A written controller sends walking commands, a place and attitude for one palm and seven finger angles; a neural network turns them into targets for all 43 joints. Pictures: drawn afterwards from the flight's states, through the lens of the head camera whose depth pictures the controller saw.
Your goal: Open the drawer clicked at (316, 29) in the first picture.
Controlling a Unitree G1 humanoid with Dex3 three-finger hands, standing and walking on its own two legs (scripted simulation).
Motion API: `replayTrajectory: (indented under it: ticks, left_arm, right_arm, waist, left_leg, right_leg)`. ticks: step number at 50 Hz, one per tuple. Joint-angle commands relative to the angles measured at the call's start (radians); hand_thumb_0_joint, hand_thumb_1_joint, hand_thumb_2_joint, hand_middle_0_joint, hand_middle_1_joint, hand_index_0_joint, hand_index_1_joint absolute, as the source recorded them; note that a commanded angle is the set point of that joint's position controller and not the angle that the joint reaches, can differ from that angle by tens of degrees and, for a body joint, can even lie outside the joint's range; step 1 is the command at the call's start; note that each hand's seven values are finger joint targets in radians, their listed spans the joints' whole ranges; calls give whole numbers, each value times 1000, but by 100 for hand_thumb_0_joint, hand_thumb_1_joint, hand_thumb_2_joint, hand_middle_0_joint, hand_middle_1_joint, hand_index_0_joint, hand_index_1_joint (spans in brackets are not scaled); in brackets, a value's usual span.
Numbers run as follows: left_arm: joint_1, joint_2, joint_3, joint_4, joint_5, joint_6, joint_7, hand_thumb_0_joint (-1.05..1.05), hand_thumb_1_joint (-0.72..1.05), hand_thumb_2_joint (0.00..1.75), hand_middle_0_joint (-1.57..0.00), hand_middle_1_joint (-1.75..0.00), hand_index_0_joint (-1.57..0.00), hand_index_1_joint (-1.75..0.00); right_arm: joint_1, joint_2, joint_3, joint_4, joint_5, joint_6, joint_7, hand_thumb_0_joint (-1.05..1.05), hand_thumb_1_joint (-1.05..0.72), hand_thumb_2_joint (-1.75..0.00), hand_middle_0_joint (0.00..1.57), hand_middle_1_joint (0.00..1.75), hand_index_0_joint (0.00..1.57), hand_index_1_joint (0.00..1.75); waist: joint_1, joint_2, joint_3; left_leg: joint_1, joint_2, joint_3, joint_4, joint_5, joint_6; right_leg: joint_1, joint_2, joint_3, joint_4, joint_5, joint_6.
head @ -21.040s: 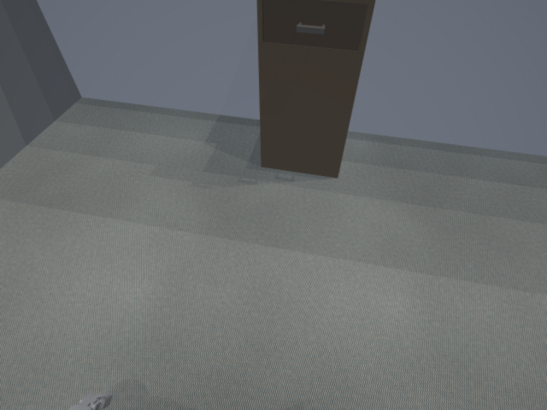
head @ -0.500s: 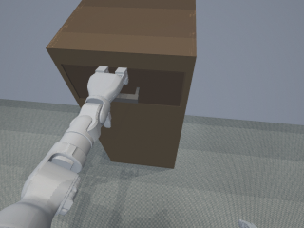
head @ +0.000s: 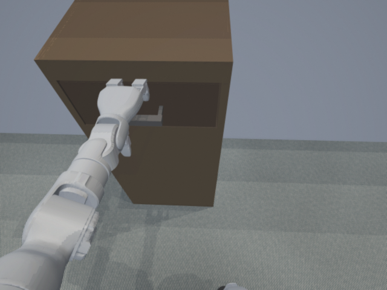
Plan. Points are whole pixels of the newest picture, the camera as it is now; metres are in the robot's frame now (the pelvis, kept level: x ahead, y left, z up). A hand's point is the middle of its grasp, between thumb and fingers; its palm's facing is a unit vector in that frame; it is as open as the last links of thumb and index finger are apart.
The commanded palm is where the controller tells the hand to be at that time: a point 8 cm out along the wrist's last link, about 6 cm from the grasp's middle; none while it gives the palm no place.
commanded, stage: re-aim the fingers above the handle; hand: left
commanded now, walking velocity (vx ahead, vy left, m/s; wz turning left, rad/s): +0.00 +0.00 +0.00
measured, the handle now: (142, 114) +0.53 +0.12 +0.01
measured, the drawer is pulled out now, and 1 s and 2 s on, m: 0.00 0.00 0.00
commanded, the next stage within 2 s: lower the fingers behind the handle in 1.26 s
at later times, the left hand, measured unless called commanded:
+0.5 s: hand (118, 124) +0.46 +0.16 +0.06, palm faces -0.02 -0.03 -1.00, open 13.8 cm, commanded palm +0.44 +0.15 +0.13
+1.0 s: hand (125, 122) +0.46 +0.14 +0.06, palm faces -0.02 -0.04 -1.00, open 13.8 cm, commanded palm +0.44 +0.15 +0.13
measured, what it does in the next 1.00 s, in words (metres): stands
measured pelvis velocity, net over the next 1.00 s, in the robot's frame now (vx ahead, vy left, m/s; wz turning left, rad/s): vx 0.01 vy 0.00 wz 0.01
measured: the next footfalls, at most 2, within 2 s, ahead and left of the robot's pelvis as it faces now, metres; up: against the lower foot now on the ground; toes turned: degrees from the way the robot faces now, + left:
none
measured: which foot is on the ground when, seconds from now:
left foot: down 0.00-1.00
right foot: down 0.00-1.00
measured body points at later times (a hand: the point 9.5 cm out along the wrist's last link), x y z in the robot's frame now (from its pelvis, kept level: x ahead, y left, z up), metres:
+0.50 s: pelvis +0.01 +0.00 +0.00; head +0.07 -0.02 +0.45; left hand +0.46 +0.16 +0.11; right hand +0.09 -0.26 -0.14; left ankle -0.04 +0.12 -0.72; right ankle +0.03 -0.12 -0.72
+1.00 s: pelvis +0.01 +0.00 +0.00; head +0.07 -0.02 +0.45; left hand +0.46 +0.14 +0.12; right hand +0.09 -0.26 -0.14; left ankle -0.04 +0.12 -0.72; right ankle +0.03 -0.12 -0.72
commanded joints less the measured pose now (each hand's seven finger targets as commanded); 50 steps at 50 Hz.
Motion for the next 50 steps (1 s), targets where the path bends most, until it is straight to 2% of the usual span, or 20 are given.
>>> replayTrajectory:
  ticks: [1,4,6,9,11,12,15,18,21,26,28,30,31,33,35,38,42,43,45,50]
  left_arm:
    - [-532,132,22,-199,2,-1,61,0,-50,30,-30,-120,-30,-120]
    - [-544,192,73,-209,5,9,73,0,-50,30,-30,-120,-30,-120]
    - [-545,114,14,-199,2,23,71,0,-50,30,-30,-120,-30,-120]
    - [-559,138,25,-174,4,39,68,0,-50,30,-30,-120,-30,-120]
    - [-433,219,105,-155,5,44,59,0,-50,30,-30,-120,-30,-120]
    - [-426,228,108,-190,5,39,54,0,-50,30,-30,-120,-30,-120]
    - [-377,192,85,-226,5,30,39,0,-50,30,-30,-120,-30,-120]
    - [-354,195,86,-291,-4,11,22,0,-50,30,-30,-120,-30,-120]
    - [-336,141,42,-346,-14,-7,12,0,-50,30,-30,-120,-30,-120]
    - [-410,98,-7,-390,-9,-20,20,0,-50,30,-30,-120,-30,-120]
    - [-427,91,-8,-417,-16,-21,28,0,-50,30,-30,-120,-30,-120]
    - [-421,89,-3,-371,-18,-4,35,0,-50,30,-30,-120,-30,-120]
    - [-406,120,26,-336,-11,7,40,0,-50,30,-30,-120,-30,-120]
    - [-409,149,49,-306,-6,25,46,0,-50,30,-30,-120,-30,-120]
    - [-406,119,22,-290,0,42,45,0,-50,30,-30,-120,-30,-120]
    - [-386,143,39,-237,-2,63,26,0,-50,30,-30,-120,-30,-120]
    - [-370,104,12,-304,-12,35,-3,0,-50,30,-30,-120,-30,-120]
    - [-348,145,51,-309,-12,22,-9,0,-50,30,-30,-120,-30,-120]
    - [-322,137,47,-334,-16,3,-11,0,-50,30,-30,-120,-30,-120]
    - [-345,160,64,-380,-5,-16,27,0,-50,30,-30,-120,-30,-120]
  right_arm:
    - [53,-134,-49,-71,2,-37,-2,0,-90,-90,20,30,20,30]
    - [56,-138,-51,-69,-2,-34,1,0,-90,-90,20,30,20,30]
    - [48,-132,-49,-72,-2,-30,5,0,-90,-90,20,30,20,30]
    - [42,-140,-45,-67,-1,-26,3,0,-90,-90,20,30,20,30]
    - [29,-140,-40,-86,-1,-20,-1,0,-90,-90,20,30,20,30]
    - [19,-137,-37,-98,-1,-18,-2,0,-90,-90,20,30,20,30]
    - [8,-131,-41,-110,1,-14,-2,0,-90,-90,20,30,20,30]
    - [-4,-131,-43,-128,4,-12,-3,0,-90,-90,20,30,20,30]
    - [-7,-127,-49,-127,6,-14,0,0,-90,-90,20,30,20,30]
    - [-14,-119,-49,-109,5,-14,3,0,-90,-90,20,30,20,30]
    - [-21,-116,-51,-108,4,-13,8,0,-90,-90,20,30,20,30]
    - [-20,-116,-46,-98,3,-9,11,0,-90,-90,20,30,20,30]
    - [-25,-118,-44,-94,2,-5,9,0,-90,-90,20,30,20,30]
    - [-36,-121,-38,-94,-1,0,7,0,-90,-90,20,30,20,30]
    - [-45,-115,-34,-98,-1,3,7,0,-90,-90,20,30,20,30]
    - [-51,-125,-28,-107,2,13,1,0,-90,-90,20,30,20,30]
    - [-39,-120,-36,-130,1,10,2,0,-90,-90,20,30,20,30]
    - [-39,-121,-38,-135,0,8,0,0,-90,-90,20,30,20,30]
    - [-36,-118,-40,-138,0,7,-1,0,-90,-90,20,30,20,30]
    - [-30,-115,-44,-123,1,1,2,0,-90,-90,20,30,20,30]
  waist:
    - [-28,-49,-407]
    - [-10,-29,-457]
    - [-26,-48,-429]
    - [-31,-54,-400]
    - [22,-74,-432]
    - [32,-65,-448]
    - [32,-85,-432]
    - [35,-75,-440]
    - [24,-89,-420]
    - [3,-43,-385]
    - [12,-4,-412]
    - [10,-48,-389]
    - [19,-62,-384]
    - [27,-63,-388]
    - [27,-58,-388]
    - [29,-81,-372]
    - [31,-86,-422]
    - [43,-87,-436]
    - [42,-106,-420]
    - [41,-76,-404]
  left_leg:
    - [110,-19,29,-53,291,21]
    - [112,-22,28,-48,328,20]
    - [111,-19,31,-50,320,19]
    - [97,-21,28,-54,308,21]
    - [80,-24,40,-61,315,23]
    - [77,-24,42,-64,328,23]
    - [88,-20,46,-60,356,25]
    - [110,-22,43,-56,389,26]
    - [145,-20,39,-56,388,28]
    - [180,-23,24,-54,385,21]
    - [207,-24,19,-48,423,14]
    - [187,-23,16,-50,409,14]
    - [170,-24,19,-56,389,13]
    - [147,-28,23,-63,377,13]
    - [144,-26,30,-64,383,14]
    - [112,-27,32,-74,350,14]
    - [143,-22,38,-64,395,21]
    - [139,-24,34,-58,407,21]
    - [132,-25,38,-58,394,25]
    - [131,-26,35,-60,382,22]
  right_leg:
    - [268,25,-53,-45,230,-35]
    - [303,25,-50,-33,269,-37]
    - [286,24,-55,-39,262,-34]
    - [276,22,-54,-43,254,-34]
    - [347,20,-50,-35,279,-35]
    - [372,17,-47,-31,300,-34]
    - [380,17,-51,-35,333,-33]
    - [395,17,-49,-37,358,-35]
    - [370,20,-52,-49,347,-31]
    - [312,21,-62,-51,305,-37]
    - [314,23,-64,-43,312,-43]
    - [310,24,-70,-42,309,-41]
    - [320,22,-67,-43,300,-40]
    - [340,20,-65,-42,298,-43]
    - [343,18,-64,-39,314,-41]
    - [358,15,-60,-45,298,-40]
    - [381,13,-56,-41,349,-34]
    - [399,13,-55,-36,354,-37]
    - [400,13,-52,-40,364,-33]
    - [380,18,-52,-40,340,-38]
